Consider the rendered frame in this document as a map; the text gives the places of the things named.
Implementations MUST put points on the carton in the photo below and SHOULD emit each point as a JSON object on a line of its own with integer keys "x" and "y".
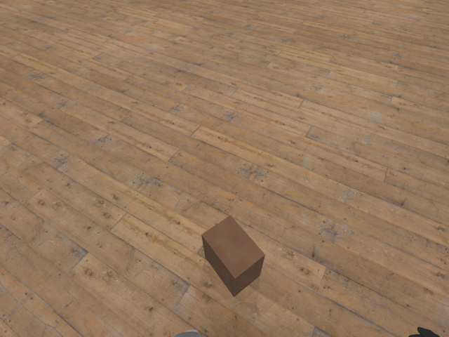
{"x": 234, "y": 256}

